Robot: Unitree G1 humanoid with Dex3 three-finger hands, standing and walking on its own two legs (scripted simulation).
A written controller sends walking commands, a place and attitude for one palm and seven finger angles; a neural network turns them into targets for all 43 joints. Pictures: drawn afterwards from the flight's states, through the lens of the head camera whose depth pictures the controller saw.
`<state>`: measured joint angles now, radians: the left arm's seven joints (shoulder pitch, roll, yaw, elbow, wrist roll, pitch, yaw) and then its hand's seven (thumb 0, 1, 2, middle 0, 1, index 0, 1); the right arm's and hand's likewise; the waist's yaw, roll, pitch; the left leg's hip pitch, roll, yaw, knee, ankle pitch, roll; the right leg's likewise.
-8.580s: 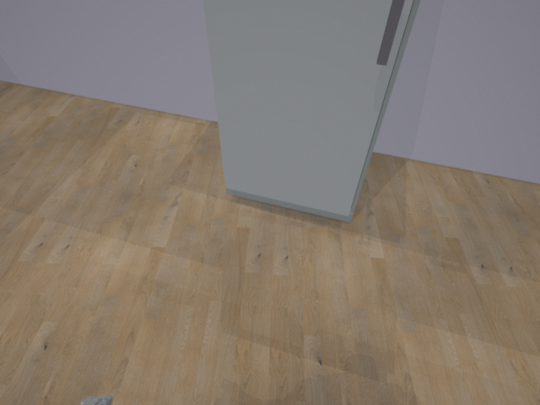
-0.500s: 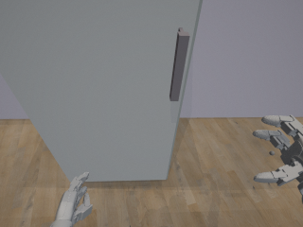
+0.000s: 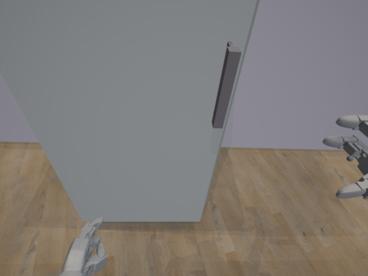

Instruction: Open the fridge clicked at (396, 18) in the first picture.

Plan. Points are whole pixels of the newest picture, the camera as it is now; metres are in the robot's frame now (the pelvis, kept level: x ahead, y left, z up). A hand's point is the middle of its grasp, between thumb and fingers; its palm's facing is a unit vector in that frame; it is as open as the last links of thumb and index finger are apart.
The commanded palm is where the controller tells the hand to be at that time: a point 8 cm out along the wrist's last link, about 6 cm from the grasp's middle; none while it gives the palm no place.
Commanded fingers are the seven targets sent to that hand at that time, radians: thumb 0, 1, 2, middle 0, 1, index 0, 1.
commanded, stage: raise the hand to about handle height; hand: right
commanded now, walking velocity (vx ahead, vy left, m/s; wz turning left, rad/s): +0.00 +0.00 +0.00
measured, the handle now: (223, 87) +0.54 -0.09 +0.17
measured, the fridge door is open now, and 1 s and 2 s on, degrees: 0 0 0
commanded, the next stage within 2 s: move the hooked fingers beside the handle in 0.34 s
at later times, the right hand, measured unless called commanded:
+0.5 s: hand (346, 159) +0.28 -0.28 +0.19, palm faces +0.04 +1.00 -0.07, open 13.9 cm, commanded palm +0.25 -0.31 +0.20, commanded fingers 0.00 0.50 -0.30 0.30 1.20 0.30 1.20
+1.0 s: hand (304, 133) +0.35 -0.23 +0.19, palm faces -0.01 +1.00 -0.03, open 13.9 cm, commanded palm +0.32 -0.27 +0.19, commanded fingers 0.00 0.50 -0.30 0.30 1.20 0.30 1.20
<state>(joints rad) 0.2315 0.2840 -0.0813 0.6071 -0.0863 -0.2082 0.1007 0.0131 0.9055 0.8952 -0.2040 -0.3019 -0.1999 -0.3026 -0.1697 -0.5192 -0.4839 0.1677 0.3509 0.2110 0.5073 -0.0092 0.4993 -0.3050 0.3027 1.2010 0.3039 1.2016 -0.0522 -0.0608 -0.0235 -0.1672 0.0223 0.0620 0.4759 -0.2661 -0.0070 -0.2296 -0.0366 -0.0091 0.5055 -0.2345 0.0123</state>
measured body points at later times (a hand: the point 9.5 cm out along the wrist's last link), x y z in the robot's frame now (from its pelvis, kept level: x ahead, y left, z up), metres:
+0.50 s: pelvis +0.00 +0.00 +0.00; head -0.02 +0.02 +0.45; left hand +0.20 +0.22 -0.07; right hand +0.27 -0.33 +0.20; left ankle +0.00 +0.12 -0.74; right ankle +0.02 -0.13 -0.74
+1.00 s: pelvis +0.00 +0.00 +0.00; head -0.01 +0.01 +0.45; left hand +0.17 +0.23 -0.08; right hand +0.34 -0.28 +0.19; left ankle +0.00 +0.12 -0.74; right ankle +0.02 -0.13 -0.74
